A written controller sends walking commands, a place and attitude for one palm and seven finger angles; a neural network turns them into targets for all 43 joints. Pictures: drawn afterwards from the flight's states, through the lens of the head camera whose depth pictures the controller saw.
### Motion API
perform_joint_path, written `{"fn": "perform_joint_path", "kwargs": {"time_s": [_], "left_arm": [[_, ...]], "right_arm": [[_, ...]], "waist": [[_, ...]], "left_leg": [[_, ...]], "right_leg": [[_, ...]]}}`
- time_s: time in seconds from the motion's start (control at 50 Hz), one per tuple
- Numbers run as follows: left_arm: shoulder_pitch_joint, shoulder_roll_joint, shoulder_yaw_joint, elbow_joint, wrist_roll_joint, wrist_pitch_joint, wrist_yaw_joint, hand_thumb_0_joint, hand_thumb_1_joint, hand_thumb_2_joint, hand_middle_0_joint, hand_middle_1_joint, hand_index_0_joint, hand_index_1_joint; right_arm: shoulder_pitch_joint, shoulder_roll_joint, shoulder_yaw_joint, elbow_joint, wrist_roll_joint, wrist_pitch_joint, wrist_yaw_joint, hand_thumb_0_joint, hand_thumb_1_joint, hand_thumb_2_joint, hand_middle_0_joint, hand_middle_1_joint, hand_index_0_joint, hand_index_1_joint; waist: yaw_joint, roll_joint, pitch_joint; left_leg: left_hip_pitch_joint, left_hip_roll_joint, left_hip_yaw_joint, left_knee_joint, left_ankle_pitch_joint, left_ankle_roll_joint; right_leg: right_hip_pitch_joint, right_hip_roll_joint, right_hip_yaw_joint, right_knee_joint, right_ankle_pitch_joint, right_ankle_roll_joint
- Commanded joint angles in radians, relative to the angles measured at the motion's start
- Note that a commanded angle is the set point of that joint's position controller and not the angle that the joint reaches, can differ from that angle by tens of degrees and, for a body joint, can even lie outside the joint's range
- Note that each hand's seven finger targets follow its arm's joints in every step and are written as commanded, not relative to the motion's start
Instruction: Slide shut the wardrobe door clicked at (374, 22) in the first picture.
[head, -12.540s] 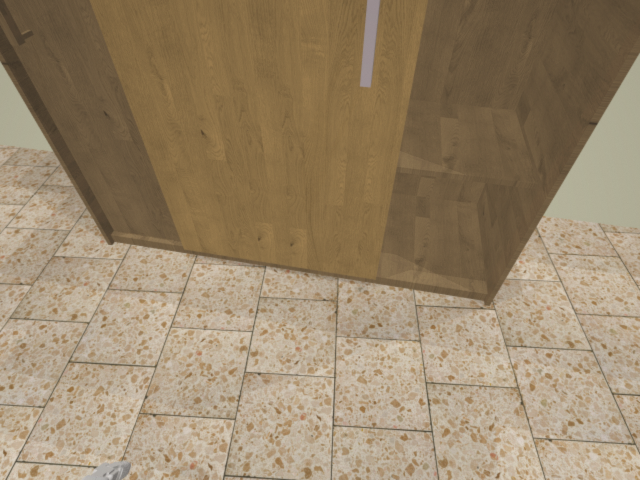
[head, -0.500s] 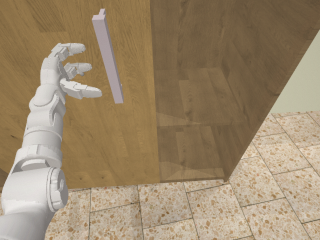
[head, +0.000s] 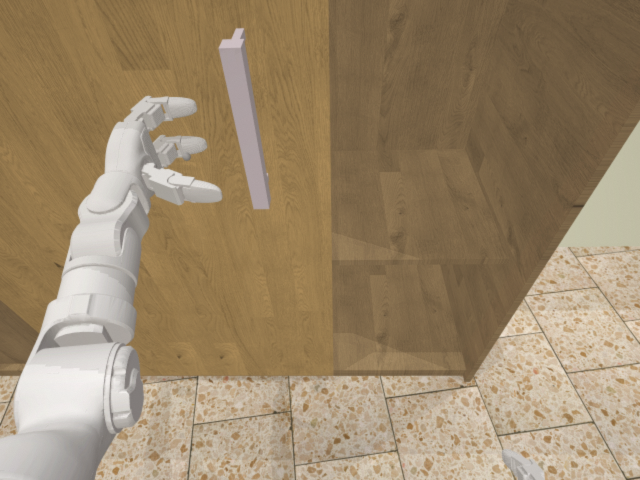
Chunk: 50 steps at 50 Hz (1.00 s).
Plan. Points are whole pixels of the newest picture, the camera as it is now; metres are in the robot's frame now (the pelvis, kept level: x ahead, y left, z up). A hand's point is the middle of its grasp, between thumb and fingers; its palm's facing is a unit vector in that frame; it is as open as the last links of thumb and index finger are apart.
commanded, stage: move the hooked fingers beside the handle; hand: left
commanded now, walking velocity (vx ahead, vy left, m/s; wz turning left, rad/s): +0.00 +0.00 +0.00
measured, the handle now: (251, 128) +0.52 +0.10 +0.19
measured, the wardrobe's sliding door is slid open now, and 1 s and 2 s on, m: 0.42 0.42 0.42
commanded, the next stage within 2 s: feel for the door with the fingertips in 1.10 s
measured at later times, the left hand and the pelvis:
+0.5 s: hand (190, 150) +0.46 +0.17 +0.19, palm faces +0.03 -1.00 -0.02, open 14.0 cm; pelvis +0.01 +0.00 +0.00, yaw -2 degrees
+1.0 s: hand (190, 153) +0.46 +0.17 +0.19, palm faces +0.02 -1.00 -0.02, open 14.0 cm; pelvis +0.00 +0.00 +0.00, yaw +0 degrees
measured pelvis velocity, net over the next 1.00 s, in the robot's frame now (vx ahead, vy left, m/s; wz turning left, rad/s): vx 0.00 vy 0.00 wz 0.00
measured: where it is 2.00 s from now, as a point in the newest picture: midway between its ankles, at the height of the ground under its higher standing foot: outside the picture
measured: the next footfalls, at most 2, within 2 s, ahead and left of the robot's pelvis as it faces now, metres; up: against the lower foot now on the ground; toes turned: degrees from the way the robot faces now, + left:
none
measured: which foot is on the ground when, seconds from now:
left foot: down 0.00-1.00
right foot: down 0.00-1.00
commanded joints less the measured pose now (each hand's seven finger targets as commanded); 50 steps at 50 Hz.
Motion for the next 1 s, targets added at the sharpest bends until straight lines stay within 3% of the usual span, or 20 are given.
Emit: {"fn": "perform_joint_path", "kwargs": {"time_s": [0.0, 0.04, 0.12, 0.14, 0.2, 0.24, 0.28, 0.36, 0.42, 0.48, 0.54, 0.56, 0.62, 0.7, 0.74, 0.76, 0.86, 0.92, 0.94, 0.98], "left_arm": [[-0.575, 0.136, -0.013, -0.170, -0.015, -0.074, 0.003, 0.000, -0.500, 0.300, -0.300, -1.200, -0.300, -1.200], [-0.612, 0.161, 0.004, -0.175, -0.011, -0.103, 0.022, 0.000, -0.500, 0.300, -0.300, -1.200, -0.300, -1.200], [-0.596, 0.257, 0.095, -0.215, 0.008, -0.155, 0.050, 0.000, -0.500, 0.300, -0.300, -1.200, -0.300, -1.200], [-0.556, 0.296, 0.125, -0.174, 0.015, -0.157, 0.057, 0.000, -0.500, 0.300, -0.300, -1.200, -0.300, -1.200], [-0.520, 0.333, 0.145, -0.097, 0.032, -0.144, 0.047, 0.000, -0.500, 0.300, -0.300, -1.200, -0.300, -1.200], [-0.484, 0.334, 0.136, -0.033, 0.042, -0.129, 0.031, 0.000, -0.500, 0.300, -0.300, -1.200, -0.300, -1.200], [-0.503, 0.328, 0.115, -0.023, 0.041, -0.123, 0.007, 0.000, -0.500, 0.300, -0.300, -1.200, -0.300, -1.200], [-0.531, 0.304, 0.104, -0.133, 0.007, -0.153, -0.038, 0.000, -0.500, 0.300, -0.300, -1.200, -0.300, -1.200], [-0.537, 0.280, 0.102, -0.252, -0.017, -0.176, -0.052, 0.000, -0.500, 0.300, -0.300, -1.200, -0.300, -1.200], [-0.475, 0.246, 0.090, -0.263, -0.026, -0.152, -0.044, 0.000, -0.500, 0.300, -0.300, -1.200, -0.300, -1.200], [-0.396, 0.278, 0.118, -0.168, -0.015, -0.097, -0.025, 0.000, -0.500, 0.300, -0.300, -1.200, -0.300, -1.200], [-0.423, 0.273, 0.106, -0.181, -0.009, -0.088, -0.019, 0.000, -0.500, 0.300, -0.300, -1.200, -0.300, -1.200], [-0.407, 0.281, 0.109, -0.240, 0.006, -0.075, -0.004, 0.000, -0.500, 0.300, -0.300, -1.200, -0.300, -1.200], [-0.488, 0.288, 0.118, -0.334, -0.009, -0.112, 0.003, 0.000, -0.500, 0.300, -0.300, -1.200, -0.300, -1.200], [-0.482, 0.299, 0.120, -0.307, -0.013, -0.120, -0.001, 0.000, -0.500, 0.300, -0.300, -1.200, -0.300, -1.200], [-0.501, 0.268, 0.096, -0.283, -0.014, -0.119, -0.005, 0.000, -0.500, 0.300, -0.300, -1.200, -0.300, -1.200], [-0.523, 0.220, 0.036, -0.145, 0.006, -0.084, -0.016, 0.000, -0.500, 0.300, -0.300, -1.200, -0.300, -1.200], [-0.565, 0.152, -0.014, -0.129, -0.004, -0.077, -0.019, 0.000, -0.500, 0.300, -0.300, -1.200, -0.300, -1.200], [-0.573, 0.144, -0.019, -0.121, -0.009, -0.085, -0.014, 0.000, -0.500, 0.300, -0.300, -1.200, -0.300, -1.200], [-0.567, 0.188, 0.035, -0.146, -0.014, -0.103, -0.003, 0.000, -0.500, 0.300, -0.300, -1.200, -0.300, -1.200]], "right_arm": [[0.015, -0.129, -0.052, -0.090, 0.004, -0.043, -0.009, 0.000, -0.900, -0.900, 0.200, 0.300, 0.200, 0.300], [0.025, -0.132, -0.051, -0.077, -0.005, -0.047, -0.008, 0.000, -0.900, -0.900, 0.200, 0.300, 0.200, 0.300], [0.030, -0.129, -0.053, -0.091, -0.014, -0.056, 0.000, 0.000, -0.900, -0.900, 0.200, 0.300, 0.200, 0.300], [0.040, -0.133, -0.051, -0.085, -0.018, -0.051, 0.002, 0.000, -0.900, -0.900, 0.200, 0.300, 0.200, 0.300], [0.044, -0.135, -0.049, -0.090, -0.011, -0.044, 0.001, 0.000, -0.900, -0.900, 0.200, 0.300, 0.200, 0.300], [0.053, -0.141, -0.051, -0.093, -0.008, -0.033, -0.001, 0.000, -0.900, -0.900, 0.200, 0.300, 0.200, 0.300], [0.061, -0.144, -0.051, -0.100, -0.003, -0.031, -0.004, 0.000, -0.900, -0.900, 0.200, 0.300, 0.200, 0.300], [0.072, -0.142, -0.062, -0.111, -0.003, -0.036, -0.004, 0.000, -0.900, -0.900, 0.200, 0.300, 0.200, 0.300], [0.072, -0.137, -0.070, -0.115, -0.006, -0.051, -0.002, 0.000, -0.900, -0.900, 0.200, 0.300, 0.200, 0.300], [0.067, -0.136, -0.072, -0.101, -0.003, -0.056, 0.004, 0.000, -0.900, -0.900, 0.200, 0.300, 0.200, 0.300], [0.066, -0.147, -0.069, -0.085, 0.000, -0.043, 0.004, 0.000, -0.900, -0.900, 0.200, 0.300, 0.200, 0.300], [0.057, -0.143, -0.066, -0.090, 0.002, -0.042, 0.005, 0.000, -0.900, -0.900, 0.200, 0.300, 0.200, 0.300], [0.045, -0.138, -0.065, -0.113, -0.001, -0.038, 0.009, 0.000, -0.900, -0.900, 0.200, 0.300, 0.200, 0.300], [0.026, -0.133, -0.064, -0.123, -0.005, -0.044, 0.002, 0.000, -0.900, -0.900, 0.200, 0.300, 0.200, 0.300], [0.024, -0.135, -0.060, -0.114, -0.006, -0.042, -0.003, 0.000, -0.900, -0.900, 0.200, 0.300, 0.200, 0.300], [0.019, -0.134, -0.056, -0.113, -0.003, -0.045, -0.004, 0.000, -0.900, -0.900, 0.200, 0.300, 0.200, 0.300], [0.028, -0.136, -0.052, -0.093, 0.003, -0.038, -0.005, 0.000, -0.900, -0.900, 0.200, 0.300, 0.200, 0.300], [0.032, -0.133, -0.055, -0.094, 0.003, -0.039, -0.003, 0.000, -0.900, -0.900, 0.200, 0.300, 0.200, 0.300], [0.038, -0.136, -0.055, -0.086, -0.001, -0.038, -0.003, 0.000, -0.900, -0.900, 0.200, 0.300, 0.200, 0.300], [0.044, -0.140, -0.058, -0.091, -0.005, -0.044, 0.000, 0.000, -0.900, -0.900, 0.200, 0.300, 0.200, 0.300]], "waist": [[-0.059, -0.049, -0.256], [-0.058, -0.043, -0.287], [-0.023, -0.029, -0.397], [-0.014, -0.071, -0.383], [-0.014, -0.096, -0.309], [-0.016, -0.109, -0.257], [-0.025, -0.075, -0.244], [-0.032, -0.016, -0.336], [-0.034, -0.019, -0.416], [-0.029, -0.011, -0.381], [-0.018, -0.071, -0.272], [-0.023, -0.045, -0.247], [-0.011, -0.014, -0.287], [-0.026, -0.039, -0.353], [-0.027, -0.050, -0.333], [-0.039, -0.058, -0.308], [-0.052, -0.010, -0.254], [-0.063, -0.005, -0.267], [-0.067, -0.037, -0.269], [-0.048, -0.027, -0.339]], "left_leg": [[0.266, -0.041, -0.033, -0.014, 0.216, 0.054], [0.272, -0.040, -0.036, -0.008, 0.227, 0.054], [0.299, -0.043, -0.038, -0.005, 0.309, 0.052], [0.266, -0.041, -0.037, -0.007, 0.299, 0.054], [0.199, -0.044, -0.017, -0.017, 0.260, 0.058], [0.163, -0.044, -0.007, -0.021, 0.225, 0.059], [0.164, -0.043, -0.002, -0.022, 0.214, 0.058], [0.238, -0.044, -0.007, -0.007, 0.279, 0.058], [0.315, -0.041, -0.021, 0.001, 0.361, 0.060], [0.318, -0.040, -0.020, 0.000, 0.367, 0.060], [0.231, -0.040, -0.009, -0.015, 0.297, 0.062], [0.222, -0.043, -0.008, -0.020, 0.282, 0.061], [0.240, -0.044, -0.011, -0.016, 0.309, 0.060], [0.293, -0.040, -0.016, -0.008, 0.334, 0.062], [0.283, -0.036, -0.017, -0.008, 0.319, 0.061], [0.278, -0.039, -0.017, -0.010, 0.296, 0.062], [0.256, -0.042, -0.021, -0.001, 0.258, 0.057], [0.273, -0.040, -0.029, 0.004, 0.255, 0.052], [0.265, -0.037, -0.035, 0.007, 0.254, 0.053], [0.288, -0.039, -0.042, 0.008, 0.284, 0.051]], "right_leg": [[-0.133, 0.036, 0.019, -0.066, 0.358, -0.012], [-0.122, 0.033, 0.022, -0.061, 0.359, -0.013], [-0.049, 0.034, 0.028, -0.032, 0.448, -0.015], [-0.030, 0.033, 0.025, -0.035, 0.443, -0.013], [-0.026, 0.032, 0.032, -0.041, 0.457, -0.007], [-0.038, 0.029, 0.031, -0.053, 0.429, -0.005], [-0.059, 0.032, 0.036, -0.055, 0.421, -0.006], [-0.039, 0.040, 0.040, -0.054, 0.474, -0.011], [-0.018, 0.047, 0.033, -0.047, 0.528, -0.012], [-0.039, 0.051, 0.025, -0.054, 0.518, -0.011], [-0.054, 0.047, 0.018, -0.066, 0.469, -0.008], [-0.069, 0.045, 0.019, -0.066, 0.457, -0.008], [-0.055, 0.042, 0.020, -0.056, 0.468, -0.012], [-0.033, 0.044, 0.027, -0.052, 0.493, -0.010], [-0.031, 0.041, 0.026, -0.056, 0.475, -0.011], [-0.055, 0.043, 0.027, -0.058, 0.461, -0.008], [-0.116, 0.036, 0.024, -0.057, 0.409, -0.014], [-0.147, 0.037, 0.020, -0.054, 0.390, -0.014], [-0.139, 0.036, 0.017, -0.053, 0.386, -0.015], [-0.117, 0.039, 0.019, -0.040, 0.407, -0.017]]}}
